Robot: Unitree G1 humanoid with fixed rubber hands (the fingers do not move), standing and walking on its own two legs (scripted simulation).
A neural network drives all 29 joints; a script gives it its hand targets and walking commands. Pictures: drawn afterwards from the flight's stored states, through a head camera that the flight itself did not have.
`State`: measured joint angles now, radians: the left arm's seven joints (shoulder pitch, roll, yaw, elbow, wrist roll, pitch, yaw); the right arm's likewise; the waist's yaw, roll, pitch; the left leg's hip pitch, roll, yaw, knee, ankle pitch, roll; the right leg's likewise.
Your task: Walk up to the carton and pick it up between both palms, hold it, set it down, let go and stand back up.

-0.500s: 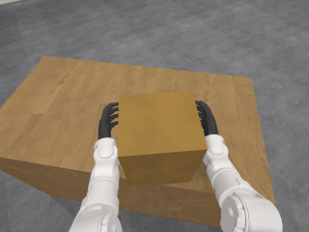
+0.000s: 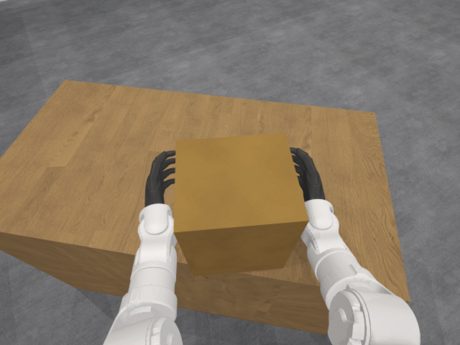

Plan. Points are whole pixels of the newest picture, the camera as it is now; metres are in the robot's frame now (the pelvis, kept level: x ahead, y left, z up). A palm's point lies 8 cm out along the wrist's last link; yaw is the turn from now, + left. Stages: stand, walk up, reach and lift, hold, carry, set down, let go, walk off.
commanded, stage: reach and lift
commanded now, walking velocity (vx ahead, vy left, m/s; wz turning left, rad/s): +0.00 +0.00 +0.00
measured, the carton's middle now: (235, 211) +0.35 +0.06 -0.01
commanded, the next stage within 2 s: none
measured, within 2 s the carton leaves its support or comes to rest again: leaves its support in 0.90 s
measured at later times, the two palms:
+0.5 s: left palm (157, 198) +0.33 +0.20 +0.03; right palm (312, 192) +0.38 -0.08 +0.03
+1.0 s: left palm (175, 191) +0.35 +0.17 +0.04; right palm (333, 197) +0.37 -0.11 +0.04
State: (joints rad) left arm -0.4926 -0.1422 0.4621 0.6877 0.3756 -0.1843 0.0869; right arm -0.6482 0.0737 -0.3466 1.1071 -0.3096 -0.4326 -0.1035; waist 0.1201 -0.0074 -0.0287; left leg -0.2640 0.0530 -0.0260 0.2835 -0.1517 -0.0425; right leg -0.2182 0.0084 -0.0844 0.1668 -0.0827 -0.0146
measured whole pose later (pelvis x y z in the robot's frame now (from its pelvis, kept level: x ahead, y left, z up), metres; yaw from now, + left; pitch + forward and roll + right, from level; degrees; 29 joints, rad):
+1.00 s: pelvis -0.02 +0.00 +0.00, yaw -2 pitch +11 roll -1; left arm -0.58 -0.07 0.34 0.91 0.17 -0.26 0.15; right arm -0.64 -0.01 -0.12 1.12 -0.13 -0.41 -0.18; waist 0.09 -0.01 -0.13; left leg -0.37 0.06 0.01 0.33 -0.14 -0.03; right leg -0.35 0.01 -0.05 0.24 -0.08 -0.01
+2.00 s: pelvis -0.03 +0.01 +0.00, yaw +0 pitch -7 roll -1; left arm -0.66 -0.07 0.29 0.28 0.34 0.56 0.02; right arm -0.60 0.00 -0.04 0.58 0.14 0.22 -0.20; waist -0.09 -0.05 0.03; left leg -0.04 0.03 -0.02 0.34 -0.18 -0.01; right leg -0.01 -0.02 -0.08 0.24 -0.12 0.02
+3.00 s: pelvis -0.03 +0.02 +0.00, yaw +1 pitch -8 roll -2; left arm -0.69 -0.05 0.29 0.20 0.36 0.67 0.01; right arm -0.66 -0.03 0.01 0.54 0.22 0.28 -0.23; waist -0.10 -0.04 0.03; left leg -0.03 0.03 -0.02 0.36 -0.20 -0.01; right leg 0.03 -0.02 -0.08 0.23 -0.12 0.02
